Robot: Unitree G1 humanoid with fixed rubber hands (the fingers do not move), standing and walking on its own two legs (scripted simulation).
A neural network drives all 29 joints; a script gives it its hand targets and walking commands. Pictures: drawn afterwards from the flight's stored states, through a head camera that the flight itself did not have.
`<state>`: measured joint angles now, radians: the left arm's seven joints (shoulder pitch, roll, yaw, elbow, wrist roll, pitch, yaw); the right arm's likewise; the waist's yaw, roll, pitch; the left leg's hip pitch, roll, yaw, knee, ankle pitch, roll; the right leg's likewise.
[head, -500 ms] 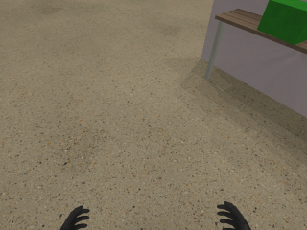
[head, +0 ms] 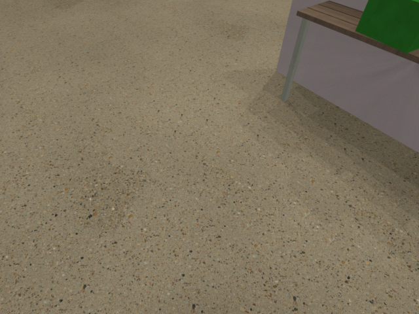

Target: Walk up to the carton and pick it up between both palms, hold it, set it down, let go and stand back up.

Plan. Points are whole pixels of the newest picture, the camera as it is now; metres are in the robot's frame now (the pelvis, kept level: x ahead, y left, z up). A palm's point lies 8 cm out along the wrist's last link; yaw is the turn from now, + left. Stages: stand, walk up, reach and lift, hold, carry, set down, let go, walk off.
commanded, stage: stand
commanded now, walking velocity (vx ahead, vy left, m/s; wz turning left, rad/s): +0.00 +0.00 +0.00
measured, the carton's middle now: (401, 17) +1.40 -0.99 +0.00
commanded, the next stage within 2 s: walk up in 1.02 s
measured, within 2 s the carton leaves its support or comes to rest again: neither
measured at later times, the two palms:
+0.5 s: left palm out of the picture +0.03 +0.22 -0.13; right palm out of the picture +0.03 -0.22 -0.13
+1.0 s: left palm out of the picture -0.02 +0.20 -0.13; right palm out of the picture -0.01 -0.20 -0.13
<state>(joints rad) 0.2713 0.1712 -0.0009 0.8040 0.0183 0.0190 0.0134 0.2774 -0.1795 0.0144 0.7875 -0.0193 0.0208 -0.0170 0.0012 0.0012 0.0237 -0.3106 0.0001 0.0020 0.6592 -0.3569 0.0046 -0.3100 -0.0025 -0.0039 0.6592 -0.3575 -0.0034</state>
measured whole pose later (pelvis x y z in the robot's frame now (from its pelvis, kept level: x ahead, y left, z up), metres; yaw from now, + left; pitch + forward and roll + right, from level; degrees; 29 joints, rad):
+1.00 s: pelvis +0.00 +0.00 +0.02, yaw +0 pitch -2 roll +0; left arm 0.28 0.09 0.01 1.18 0.01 0.00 0.04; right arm 0.27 -0.10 0.00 1.17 -0.01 0.00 -0.04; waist 0.00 0.00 0.06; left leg -0.16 0.00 0.00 0.47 -0.27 0.01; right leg -0.16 0.00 0.00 0.47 -0.27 0.00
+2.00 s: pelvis +0.27 -0.20 +0.00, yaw -24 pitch -2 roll -1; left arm 0.50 0.18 0.01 0.93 0.04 -0.08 -0.02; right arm 0.28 -0.24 0.01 0.79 -0.05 -0.03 0.06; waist 0.05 0.02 0.02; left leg -0.59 0.10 0.04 0.72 -0.08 0.01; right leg -0.05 0.01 -0.02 0.52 -0.43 -0.02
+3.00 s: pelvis +0.72 -0.46 +0.00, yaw -35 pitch -2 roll -2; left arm 0.46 0.23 0.02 0.90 0.04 -0.08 -0.02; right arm 0.29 -0.23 -0.01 0.79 -0.05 -0.03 0.05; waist 0.05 0.02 0.03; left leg -0.51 0.09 0.04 0.68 -0.15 0.01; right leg -0.09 -0.03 -0.12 0.54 -0.40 -0.01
